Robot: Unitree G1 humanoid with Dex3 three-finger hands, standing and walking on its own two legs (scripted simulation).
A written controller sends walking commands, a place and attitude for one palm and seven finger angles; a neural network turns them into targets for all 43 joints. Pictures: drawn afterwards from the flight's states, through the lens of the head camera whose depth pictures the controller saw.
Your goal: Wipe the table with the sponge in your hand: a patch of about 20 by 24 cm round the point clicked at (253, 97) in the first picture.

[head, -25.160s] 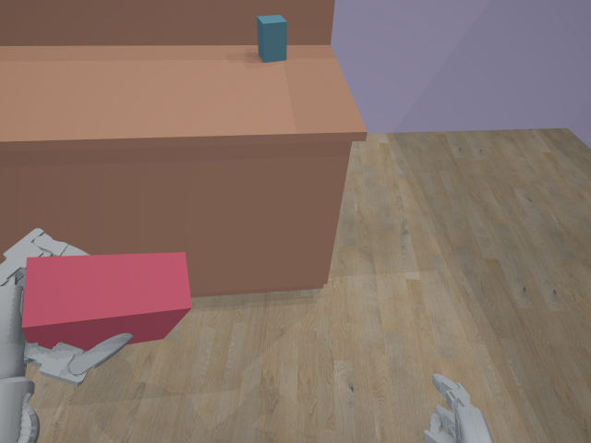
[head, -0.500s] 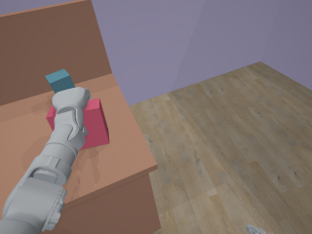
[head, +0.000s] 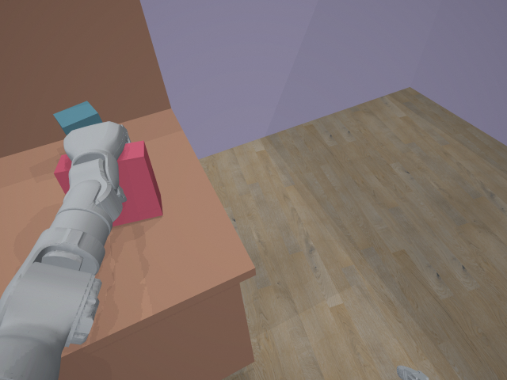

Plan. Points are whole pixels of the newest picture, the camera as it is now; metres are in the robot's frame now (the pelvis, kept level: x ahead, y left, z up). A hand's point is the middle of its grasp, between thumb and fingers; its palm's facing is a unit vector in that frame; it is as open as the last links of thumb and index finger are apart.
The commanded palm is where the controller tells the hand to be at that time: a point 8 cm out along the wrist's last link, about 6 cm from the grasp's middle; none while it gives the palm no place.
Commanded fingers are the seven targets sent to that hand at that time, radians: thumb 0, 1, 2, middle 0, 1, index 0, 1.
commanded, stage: wipe back along the third lane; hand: left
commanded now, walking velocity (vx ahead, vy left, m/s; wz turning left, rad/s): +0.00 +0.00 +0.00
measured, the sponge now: (118, 196) +0.42 +0.26 +0.06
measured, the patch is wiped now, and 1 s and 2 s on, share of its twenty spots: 0.95 0.95 0.95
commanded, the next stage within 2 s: slide back across to the middle lane in 1.74 s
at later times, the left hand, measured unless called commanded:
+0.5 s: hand (107, 172) +0.43 +0.26 +0.11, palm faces +0.03 -0.05 -1.00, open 10.2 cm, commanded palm +0.39 +0.25 +0.15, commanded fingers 0.00 0.10 1.30 -1.20 -1.60 -1.20 -1.60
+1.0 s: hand (107, 192) +0.38 +0.24 +0.12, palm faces +0.12 -0.08 -0.99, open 10.2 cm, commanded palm +0.33 +0.22 +0.15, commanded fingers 0.00 0.10 1.30 -1.20 -1.60 -1.20 -1.60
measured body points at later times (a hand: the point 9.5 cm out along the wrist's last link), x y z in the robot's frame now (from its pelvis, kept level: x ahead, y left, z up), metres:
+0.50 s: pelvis +0.02 +0.04 +0.01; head +0.02 +0.02 +0.45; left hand +0.43 +0.26 +0.17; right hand +0.18 -0.20 -0.11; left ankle +0.01 +0.15 -0.73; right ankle +0.00 -0.05 -0.73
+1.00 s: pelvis +0.04 +0.06 +0.00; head +0.01 +0.03 +0.45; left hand +0.37 +0.24 +0.17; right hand +0.29 -0.12 -0.07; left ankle +0.01 +0.15 -0.73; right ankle +0.00 -0.05 -0.73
